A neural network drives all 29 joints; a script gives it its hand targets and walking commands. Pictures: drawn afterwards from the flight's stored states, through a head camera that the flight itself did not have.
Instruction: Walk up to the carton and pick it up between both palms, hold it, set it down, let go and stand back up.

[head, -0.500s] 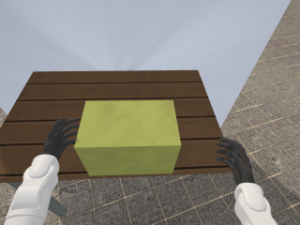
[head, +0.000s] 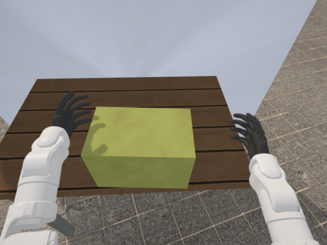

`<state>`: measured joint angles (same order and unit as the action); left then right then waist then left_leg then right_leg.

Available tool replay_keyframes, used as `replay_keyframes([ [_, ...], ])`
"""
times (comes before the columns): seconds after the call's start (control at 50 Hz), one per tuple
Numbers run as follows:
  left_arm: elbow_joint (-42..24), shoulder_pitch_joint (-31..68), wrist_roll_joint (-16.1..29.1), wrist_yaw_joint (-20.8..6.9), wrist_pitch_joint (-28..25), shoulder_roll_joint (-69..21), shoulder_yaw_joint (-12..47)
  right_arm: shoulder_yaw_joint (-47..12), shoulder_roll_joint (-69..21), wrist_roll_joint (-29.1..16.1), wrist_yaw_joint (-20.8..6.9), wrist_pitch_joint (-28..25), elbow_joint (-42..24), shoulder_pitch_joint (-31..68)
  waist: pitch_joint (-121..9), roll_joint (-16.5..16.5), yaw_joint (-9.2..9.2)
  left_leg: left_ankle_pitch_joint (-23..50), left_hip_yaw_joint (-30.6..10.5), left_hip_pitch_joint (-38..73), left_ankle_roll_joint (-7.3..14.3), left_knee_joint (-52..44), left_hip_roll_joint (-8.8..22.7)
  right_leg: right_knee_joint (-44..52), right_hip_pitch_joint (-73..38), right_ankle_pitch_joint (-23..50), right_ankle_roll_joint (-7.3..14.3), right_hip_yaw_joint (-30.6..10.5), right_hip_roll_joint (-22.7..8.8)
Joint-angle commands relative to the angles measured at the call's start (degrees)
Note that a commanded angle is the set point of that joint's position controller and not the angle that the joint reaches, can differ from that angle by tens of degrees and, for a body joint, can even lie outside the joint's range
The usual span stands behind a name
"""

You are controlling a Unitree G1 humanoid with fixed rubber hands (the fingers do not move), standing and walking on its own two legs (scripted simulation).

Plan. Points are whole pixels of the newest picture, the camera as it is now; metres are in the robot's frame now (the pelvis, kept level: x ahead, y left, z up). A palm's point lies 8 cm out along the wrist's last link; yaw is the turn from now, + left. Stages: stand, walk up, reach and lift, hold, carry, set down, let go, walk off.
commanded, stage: reach and lift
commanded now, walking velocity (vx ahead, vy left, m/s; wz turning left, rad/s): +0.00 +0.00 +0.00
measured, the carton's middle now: (143, 148) +0.37 +0.09 -0.01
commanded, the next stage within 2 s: none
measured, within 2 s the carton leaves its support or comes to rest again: neither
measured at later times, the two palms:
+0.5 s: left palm (69, 111) +0.39 +0.26 +0.12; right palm (247, 129) +0.38 -0.18 +0.09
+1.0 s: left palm (74, 131) +0.38 +0.27 +0.04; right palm (228, 145) +0.37 -0.15 +0.02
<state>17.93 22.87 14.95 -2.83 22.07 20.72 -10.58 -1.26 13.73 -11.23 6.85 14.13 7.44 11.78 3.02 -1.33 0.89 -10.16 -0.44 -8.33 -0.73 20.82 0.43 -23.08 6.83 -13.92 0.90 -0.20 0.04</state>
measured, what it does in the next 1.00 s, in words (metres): stands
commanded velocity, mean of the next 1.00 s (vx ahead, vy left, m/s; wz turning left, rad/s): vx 0.00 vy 0.00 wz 0.00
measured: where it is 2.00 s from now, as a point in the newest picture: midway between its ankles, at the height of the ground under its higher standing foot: outside the picture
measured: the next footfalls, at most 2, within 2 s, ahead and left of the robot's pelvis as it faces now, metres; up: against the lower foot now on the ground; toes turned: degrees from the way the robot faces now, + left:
none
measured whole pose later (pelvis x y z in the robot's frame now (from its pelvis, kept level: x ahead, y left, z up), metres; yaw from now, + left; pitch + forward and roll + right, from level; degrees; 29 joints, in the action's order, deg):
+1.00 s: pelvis +0.01 +0.02 -0.01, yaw +0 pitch +10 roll -1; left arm 57.6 33.7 13.7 -1.6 -13.0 18.8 -3.6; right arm -4.0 10.4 -13.2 4.8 -10.8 51.7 29.0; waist -6.2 -0.8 0.9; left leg -12.1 -0.4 -25.1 -0.7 27.0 0.6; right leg -23.9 21.1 -13.2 0.1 -0.2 0.2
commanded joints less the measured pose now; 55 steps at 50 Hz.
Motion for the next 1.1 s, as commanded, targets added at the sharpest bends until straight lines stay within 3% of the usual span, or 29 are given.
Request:
replay_keyframes([
  [0.0, -2.59, 23.70, -2.80, -0.12, -1.78, 12.81, -6.02, 1.82, 8.20, -9.71, 0.60, -0.61, -1.23, 29.44, -19.74, 5.50, 2.77, 13.64, 2.33, 0.30, 0.43, -1.24, -1.74, 3.92, -4.19, 15.72, -2.53, -2.30, 0.40],
  [0.26, 7.06, 36.93, -3.68, 0.42, -2.00, 14.86, -5.15, 0.23, 9.79, -11.05, 0.94, -0.83, 9.53, 44.21, -26.70, 4.04, 2.79, 18.32, 2.65, 0.39, 0.32, 0.83, -1.95, 2.89, -5.37, 21.81, -3.33, -1.48, 0.95],
  [0.4, 15.47, 30.62, -5.62, -1.05, -6.04, 11.61, -3.69, -1.64, 6.84, -10.09, 1.11, -3.54, 18.08, 39.38, -25.44, 3.76, 2.16, 21.38, 2.76, 1.44, -0.04, 1.49, -2.29, 3.32, -5.40, 24.31, -3.63, -0.62, 1.23],
  [0.5, 17.73, 29.92, -4.78, -1.70, -15.82, 8.85, -1.06, -2.08, 3.05, -7.87, 0.73, -10.07, 17.76, 38.95, -27.47, 4.47, 2.45, 21.96, 2.45, 2.47, -0.37, 3.05, -2.07, 3.31, -1.99, 19.31, -3.12, 0.06, 1.21],
  [0.6, 23.81, 30.80, -4.00, -1.08, -27.17, 5.93, 3.04, -2.04, 0.09, -4.83, -0.98, -15.85, 29.77, 37.40, -28.52, 6.89, 1.58, 19.74, 1.78, 4.19, -1.56, 5.00, -1.13, 3.52, 5.85, 10.91, -1.20, 0.62, 1.15],
  [0.7, 30.98, 31.69, -1.40, -0.18, -36.34, 4.47, 7.06, -1.70, 0.44, -3.85, -1.45, -23.02, 33.11, 40.00, -35.02, 7.08, 0.39, 19.09, 0.55, 0.97, -2.88, 8.44, 0.26, 0.56, 12.64, 9.60, -0.68, 1.53, 1.41],
  [0.74, 31.69, 32.90, -0.66, 0.69, -38.78, 5.40, 7.38, -1.67, 2.13, -4.33, -1.75, -25.41, 33.88, 41.73, -40.37, 7.13, 0.94, 21.34, 0.53, 1.69, -3.49, 9.78, 0.49, -0.52, 14.86, 10.43, -0.74, 2.09, 1.79],
  [0.78, 31.00, 32.95, -0.28, 1.39, -39.61, 5.92, 7.65, -2.05, 3.78, -5.45, -1.92, -26.92, 34.66, 42.29, -44.64, 7.68, 1.37, 24.64, 0.39, 3.91, -4.26, 11.05, 0.55, -1.00, 16.35, 11.56, -0.67, 2.39, 2.23],
  [0.88, 34.27, 29.55, -0.87, 1.57, -37.87, 4.39, 8.91, -3.41, 6.42, -8.39, -2.42, -28.24, 40.69, 40.85, -40.47, 8.38, 1.75, 27.86, -0.38, 6.39, -5.29, 11.27, 1.09, -0.43, 17.71, 11.03, -0.47, 3.23, 3.07],
  [0.98, 34.29, 27.27, -1.04, 1.28, -36.46, 3.12, 9.10, -5.60, 5.63, -10.65, -2.49, -29.60, 39.38, 39.92, -38.37, 7.19, 2.92, 31.95, 0.03, 6.26, -5.19, 11.76, 0.87, -0.08, 16.35, 13.07, -0.71, 3.17, 3.31],
  [1.08, 32.61, 28.56, -1.39, 1.25, -37.01, 2.25, 8.82, -5.70, 3.75, -10.59, -2.51, -29.67, 39.88, 39.73, -38.06, 7.37, 2.70, 31.00, 0.50, 5.26, -4.81, 11.55, 0.69, -0.06, 16.13, 12.32, -0.62, 2.87, 2.99],
])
